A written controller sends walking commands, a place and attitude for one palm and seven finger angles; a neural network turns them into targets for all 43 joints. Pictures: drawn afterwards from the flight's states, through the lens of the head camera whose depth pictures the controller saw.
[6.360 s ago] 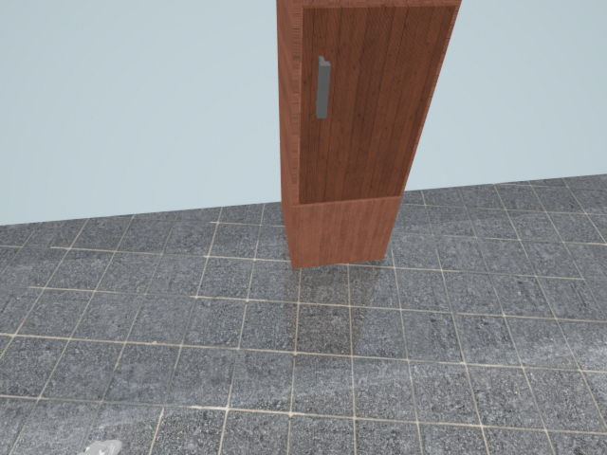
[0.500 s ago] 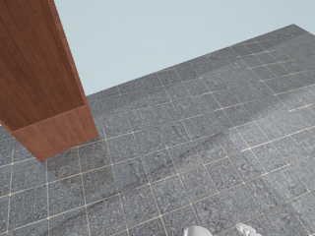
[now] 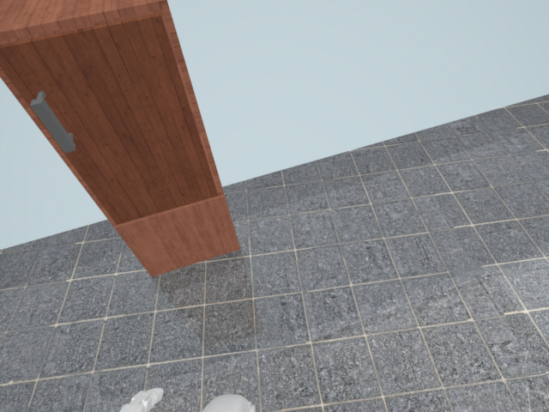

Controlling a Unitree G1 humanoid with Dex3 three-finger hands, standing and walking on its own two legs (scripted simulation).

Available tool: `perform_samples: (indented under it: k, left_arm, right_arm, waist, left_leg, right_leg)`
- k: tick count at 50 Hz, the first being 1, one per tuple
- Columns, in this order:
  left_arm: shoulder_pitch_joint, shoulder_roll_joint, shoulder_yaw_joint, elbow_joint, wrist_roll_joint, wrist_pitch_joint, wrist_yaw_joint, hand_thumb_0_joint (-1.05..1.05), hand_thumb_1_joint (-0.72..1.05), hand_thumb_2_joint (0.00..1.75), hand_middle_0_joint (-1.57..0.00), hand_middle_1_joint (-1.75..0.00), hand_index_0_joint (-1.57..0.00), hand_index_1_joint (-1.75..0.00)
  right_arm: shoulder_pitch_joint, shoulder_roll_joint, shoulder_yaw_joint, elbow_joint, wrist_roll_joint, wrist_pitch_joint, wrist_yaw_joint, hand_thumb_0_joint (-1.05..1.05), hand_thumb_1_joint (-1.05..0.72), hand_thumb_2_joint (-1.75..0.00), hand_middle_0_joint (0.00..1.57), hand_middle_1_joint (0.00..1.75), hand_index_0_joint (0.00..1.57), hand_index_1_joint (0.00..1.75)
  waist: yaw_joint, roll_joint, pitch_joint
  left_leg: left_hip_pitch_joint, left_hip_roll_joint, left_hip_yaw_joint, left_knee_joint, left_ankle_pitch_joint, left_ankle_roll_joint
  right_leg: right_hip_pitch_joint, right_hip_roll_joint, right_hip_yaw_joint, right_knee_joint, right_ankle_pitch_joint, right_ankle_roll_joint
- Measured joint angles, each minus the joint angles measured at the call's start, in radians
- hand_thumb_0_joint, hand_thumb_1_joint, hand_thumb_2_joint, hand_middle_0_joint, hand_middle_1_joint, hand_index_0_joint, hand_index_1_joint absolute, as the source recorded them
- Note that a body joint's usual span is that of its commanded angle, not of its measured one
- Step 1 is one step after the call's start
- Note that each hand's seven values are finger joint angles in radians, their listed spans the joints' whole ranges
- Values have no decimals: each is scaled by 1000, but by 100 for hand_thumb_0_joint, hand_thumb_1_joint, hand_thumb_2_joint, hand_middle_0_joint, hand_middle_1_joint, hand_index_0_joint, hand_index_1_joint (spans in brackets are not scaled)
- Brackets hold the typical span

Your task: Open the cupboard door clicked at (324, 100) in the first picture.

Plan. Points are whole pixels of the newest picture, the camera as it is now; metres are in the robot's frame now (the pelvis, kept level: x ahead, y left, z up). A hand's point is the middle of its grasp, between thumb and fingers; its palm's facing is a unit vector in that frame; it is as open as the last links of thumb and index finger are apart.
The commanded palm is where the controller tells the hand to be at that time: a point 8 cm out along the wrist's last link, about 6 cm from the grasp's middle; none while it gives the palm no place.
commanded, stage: turn to face it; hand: left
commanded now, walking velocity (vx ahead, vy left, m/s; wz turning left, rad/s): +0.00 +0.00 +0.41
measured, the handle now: (55, 121) +0.73 +0.54 +0.04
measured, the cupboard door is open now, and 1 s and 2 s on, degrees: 0 0 0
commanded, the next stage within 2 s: take the last steps up to it in 0.26 s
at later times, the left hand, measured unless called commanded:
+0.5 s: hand out of the picture -0.05 +0.27 -0.18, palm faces +0.24 -0.95 -0.22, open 7.4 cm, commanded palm none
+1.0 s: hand out of the picture +0.02 +0.22 -0.16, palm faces +0.30 -0.93 -0.23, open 7.2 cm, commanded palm none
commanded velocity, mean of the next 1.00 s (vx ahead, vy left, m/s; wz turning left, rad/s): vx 0.20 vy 0.02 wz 0.16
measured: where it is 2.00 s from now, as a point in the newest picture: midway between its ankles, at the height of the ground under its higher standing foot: outside the picture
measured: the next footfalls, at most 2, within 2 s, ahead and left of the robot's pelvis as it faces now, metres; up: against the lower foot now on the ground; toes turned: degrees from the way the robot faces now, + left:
left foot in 0.30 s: +0.01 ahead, +0.16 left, +0.00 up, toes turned +13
right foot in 0.80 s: +0.09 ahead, -0.05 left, +0.00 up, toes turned +6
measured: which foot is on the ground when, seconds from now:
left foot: up 0.00-0.28, down 0.30-0.80, up 0.82-1.00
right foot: down 0.00-0.30, up 0.32-0.78, down 0.80-1.00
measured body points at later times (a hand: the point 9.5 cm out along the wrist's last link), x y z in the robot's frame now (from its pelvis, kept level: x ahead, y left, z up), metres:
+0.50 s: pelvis -0.02 +0.06 +0.00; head -0.01 +0.09 +0.45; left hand -0.06 +0.32 -0.16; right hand +0.13 -0.15 -0.12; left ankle -0.03 +0.15 -0.74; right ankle -0.03 -0.10 -0.66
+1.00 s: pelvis +0.07 +0.05 +0.01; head +0.07 +0.02 +0.46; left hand +0.00 +0.27 -0.14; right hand +0.10 -0.19 -0.16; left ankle +0.07 +0.20 -0.66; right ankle +0.05 -0.06 -0.74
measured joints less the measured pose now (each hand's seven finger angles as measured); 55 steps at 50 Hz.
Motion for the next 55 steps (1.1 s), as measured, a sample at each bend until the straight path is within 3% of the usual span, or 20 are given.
perform_samples:
  k: [6,11,14,15,18,21,24,32,36,39,43,45,48,51,55]
  left_arm:
    - [54,3,6,33,8,-2,1,0,90,90,-20,-30,-21,-30]
    - [95,29,19,69,17,6,-1,0,90,90,-20,-30,-21,-30]
    - [120,53,31,94,13,15,-2,0,90,90,-20,-30,-21,-30]
    - [127,62,36,101,7,22,-2,0,90,90,-20,-30,-21,-30]
    - [124,89,45,129,2,54,6,1,91,90,-20,-30,-20,-30]
    - [118,91,48,153,3,63,0,1,91,90,-19,-30,-20,-30]
    - [112,83,45,160,8,48,-14,1,91,90,-19,-30,-20,-30]
    - [94,42,30,164,15,24,-31,1,91,90,-19,-30,-20,-30]
    - [63,19,22,156,13,11,-36,1,91,90,-19,-30,-20,-30]
    - [54,3,18,146,12,-13,-38,1,91,90,-19,-30,-20,-30]
    - [72,-30,19,148,11,-53,-19,0,92,90,-20,-30,-20,-30]
    - [110,-27,26,156,7,-63,-8,0,93,90,-20,-30,-20,-30]
    - [169,-28,23,191,5,-63,-3,0,94,90,-20,-30,-20,-30]
    - [219,-42,14,228,4,-65,-4,0,93,90,-20,-30,-20,-30]
    - [275,-65,4,265,7,-77,-3,0,92,90,-20,-30,-20,-30]
  right_arm:
    - [-32,5,10,10,2,9,1,1,-91,-90,19,30,19,30]
    - [-87,22,26,0,9,-2,-2,1,-91,-90,19,30,19,30]
    - [-108,32,39,-19,12,-27,-3,1,-91,-90,19,30,19,30]
    - [-114,36,42,-23,10,-40,-4,1,-91,-90,19,30,19,30]
    - [-132,66,59,-26,6,-57,-10,1,-91,-89,19,30,19,30]
    - [-129,87,74,-24,2,-61,-24,0,-91,-89,20,30,20,30]
    - [-111,103,84,-14,3,-72,-30,0,-91,-89,20,30,20,30]
    - [-3,106,68,28,1,-105,-38,-1,-93,-89,20,30,20,30]
    - [61,97,64,74,-3,-99,-38,0,-92,-89,20,30,20,30]
    - [111,93,62,113,-1,-91,-38,0,-92,-89,20,30,20,30]
    - [153,87,53,160,-2,-62,-27,1,-91,-89,20,30,20,30]
    - [151,89,47,170,-6,-53,-16,1,-91,-89,20,30,20,30]
    - [126,85,36,153,-9,-58,-8,1,-91,-89,20,30,19,30]
    - [98,83,31,132,-6,-65,-5,1,-91,-90,19,30,19,30]
    - [47,85,33,116,-3,-66,2,1,-91,-90,19,30,19,30]
  waist:
    - [28,-26,14]
    - [66,-58,28]
    - [78,-76,24]
    - [80,-83,21]
    - [98,-116,28]
    - [94,-105,10]
    - [88,-92,-9]
    - [48,-68,-62]
    - [26,-57,-67]
    - [21,-50,-68]
    - [35,-13,-69]
    - [50,-21,-76]
    - [48,-24,-75]
    - [41,-17,-65]
    - [59,-17,-46]
  left_leg:
    - [35,52,24,-120,-6,-15]
    - [121,55,76,-346,-45,1]
    - [212,45,109,-553,52,18]
    - [223,41,110,-592,106,41]
    - [221,25,117,-569,62,97]
    - [248,25,103,-633,83,109]
    - [278,16,91,-711,128,117]
    - [336,-12,76,-818,169,125]
    - [350,-20,68,-809,151,115]
    - [341,-22,66,-744,102,98]
    - [217,-2,50,-412,-61,93]
    - [140,12,64,-268,-19,89]
    - [38,52,69,-172,95,71]
    - [-39,89,62,-166,188,52]
    - [-87,119,75,-239,239,43]
  right_leg:
    - [19,-33,-63,-10,2,6]
    - [-5,-61,-98,31,-12,27]
    - [-34,-79,-119,93,-39,52]
    - [-58,-88,-115,138,-55,60]
    - [-146,-62,5,353,-226,73]
    - [-203,-28,55,502,-192,77]
    - [-226,-16,76,554,-122,80]
    - [-185,0,74,394,-108,80]
    - [-133,14,61,218,-114,69]
    - [-55,32,49,44,-46,60]
    - [-7,52,17,22,-14,-4]
    - [34,50,20,-25,-8,-11]
    - [100,49,20,-115,17,-4]
    - [158,51,4,-185,26,4]
    - [216,48,-13,-230,10,22]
